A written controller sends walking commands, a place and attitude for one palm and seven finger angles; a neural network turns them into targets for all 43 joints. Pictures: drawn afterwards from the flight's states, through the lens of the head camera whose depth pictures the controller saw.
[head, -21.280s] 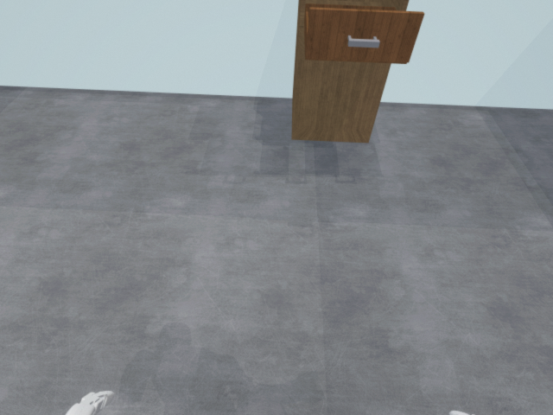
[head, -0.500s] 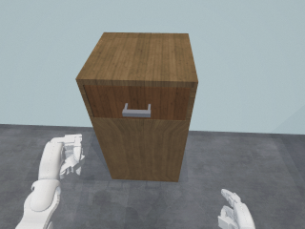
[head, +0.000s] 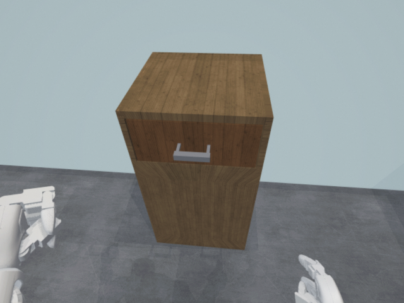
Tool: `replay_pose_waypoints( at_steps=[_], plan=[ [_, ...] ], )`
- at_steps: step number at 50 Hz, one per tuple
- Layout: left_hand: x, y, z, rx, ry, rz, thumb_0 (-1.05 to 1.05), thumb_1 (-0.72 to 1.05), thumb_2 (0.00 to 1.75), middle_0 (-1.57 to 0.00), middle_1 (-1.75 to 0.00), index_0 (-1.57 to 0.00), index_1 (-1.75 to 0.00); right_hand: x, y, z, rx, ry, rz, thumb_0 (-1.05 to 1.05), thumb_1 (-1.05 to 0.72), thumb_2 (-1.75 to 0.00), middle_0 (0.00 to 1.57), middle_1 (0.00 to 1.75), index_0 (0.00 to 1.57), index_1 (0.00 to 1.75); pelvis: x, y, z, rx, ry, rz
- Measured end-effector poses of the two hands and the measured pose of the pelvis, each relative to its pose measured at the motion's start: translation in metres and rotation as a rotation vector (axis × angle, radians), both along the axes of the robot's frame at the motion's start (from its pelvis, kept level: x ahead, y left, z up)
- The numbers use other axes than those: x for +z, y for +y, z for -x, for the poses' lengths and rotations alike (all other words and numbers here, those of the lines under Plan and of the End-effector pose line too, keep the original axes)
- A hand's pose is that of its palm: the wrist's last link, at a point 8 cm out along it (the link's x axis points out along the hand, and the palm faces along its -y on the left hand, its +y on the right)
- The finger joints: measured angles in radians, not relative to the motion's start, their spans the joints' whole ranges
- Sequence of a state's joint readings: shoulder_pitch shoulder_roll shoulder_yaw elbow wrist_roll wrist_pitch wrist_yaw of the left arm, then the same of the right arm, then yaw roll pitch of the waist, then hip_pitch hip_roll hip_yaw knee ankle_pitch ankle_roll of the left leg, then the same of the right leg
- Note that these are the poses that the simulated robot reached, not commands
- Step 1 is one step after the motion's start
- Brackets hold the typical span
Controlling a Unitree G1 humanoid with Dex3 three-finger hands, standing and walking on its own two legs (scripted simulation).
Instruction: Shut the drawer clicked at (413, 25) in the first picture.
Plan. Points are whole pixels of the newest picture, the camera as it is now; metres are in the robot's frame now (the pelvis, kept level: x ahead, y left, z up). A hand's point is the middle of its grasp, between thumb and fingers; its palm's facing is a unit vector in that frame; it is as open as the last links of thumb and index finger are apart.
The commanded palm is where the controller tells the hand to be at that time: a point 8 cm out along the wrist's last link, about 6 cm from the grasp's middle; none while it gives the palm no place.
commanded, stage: draw the hand back to the body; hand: left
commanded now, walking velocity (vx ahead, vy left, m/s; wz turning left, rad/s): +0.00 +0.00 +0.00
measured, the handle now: (192, 151) +0.56 +0.11 -0.05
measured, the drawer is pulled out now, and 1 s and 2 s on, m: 0.00 0.00 0.00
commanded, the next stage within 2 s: step back with the hand held close in 0.02 s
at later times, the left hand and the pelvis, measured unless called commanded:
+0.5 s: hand (67, 233) +0.17 +0.23 +0.14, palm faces +0.25 -0.84 -0.48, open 3.2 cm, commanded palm +0.11 +0.28 +0.17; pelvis -0.02 +0.00 +0.00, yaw -1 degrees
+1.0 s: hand (35, 265) +0.12 +0.25 +0.15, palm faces +0.33 -0.81 -0.48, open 3.3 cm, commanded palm +0.05 +0.29 +0.17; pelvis -0.08 +0.01 -0.01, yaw +0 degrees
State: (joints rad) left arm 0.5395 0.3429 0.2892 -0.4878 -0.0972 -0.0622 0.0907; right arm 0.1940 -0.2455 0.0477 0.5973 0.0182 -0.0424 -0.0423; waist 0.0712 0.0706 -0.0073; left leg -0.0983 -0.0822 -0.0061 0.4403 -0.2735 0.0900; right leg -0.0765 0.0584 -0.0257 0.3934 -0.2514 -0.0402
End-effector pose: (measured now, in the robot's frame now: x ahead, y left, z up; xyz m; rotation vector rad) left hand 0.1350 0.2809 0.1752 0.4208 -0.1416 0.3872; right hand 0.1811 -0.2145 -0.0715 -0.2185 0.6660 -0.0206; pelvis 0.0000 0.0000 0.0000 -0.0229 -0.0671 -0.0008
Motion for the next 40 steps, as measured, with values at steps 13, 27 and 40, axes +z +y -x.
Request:
replay_pose_waypoints(
  at_steps=[13, 27, 40],
  plan=[
    [0.016, -0.003, -0.007, -0.034, -0.074, -0.079, 0.02, 0.89, 0.9, -1.41, -1.6, -1.41, -1.6, 0.002, -0.016, 0.012, -0.043, 0.014, 0.025, 0.02, -0.9, -0.9, 0.2, 0.3, 0.2, 0.3, 0.0, -0.007, 0.005, -0.008, 0.027, 0.006],
    [-0.007, -0.003, 0.002, -0.115, 0.09, -0.107, 0.01, 0.89, 0.9, -1.4, -1.6, -1.41, -1.6, -0.009, -0.034, 0.053, -0.162, 0.154, 0.072, 0.02, -0.9, -0.9, 0.2, 0.3, 0.2, 0.3, -0.001, 0.002, 0.025, -0.012, 0.102, -0.008],
    [-0.005, 0.007, 0.036, -0.075, 0.001, -0.127, 0.01, 0.89, 0.9, -1.4, -1.6, -1.41, -1.6, -0.002, -0.021, 0.067, -0.153, 0.047, 0.049, 0.01, -0.9, -0.9, 0.2, 0.3, 0.2, 0.3, -0.008, 0.008, 0.057, -0.021, 0.086, -0.005]
  ],
)
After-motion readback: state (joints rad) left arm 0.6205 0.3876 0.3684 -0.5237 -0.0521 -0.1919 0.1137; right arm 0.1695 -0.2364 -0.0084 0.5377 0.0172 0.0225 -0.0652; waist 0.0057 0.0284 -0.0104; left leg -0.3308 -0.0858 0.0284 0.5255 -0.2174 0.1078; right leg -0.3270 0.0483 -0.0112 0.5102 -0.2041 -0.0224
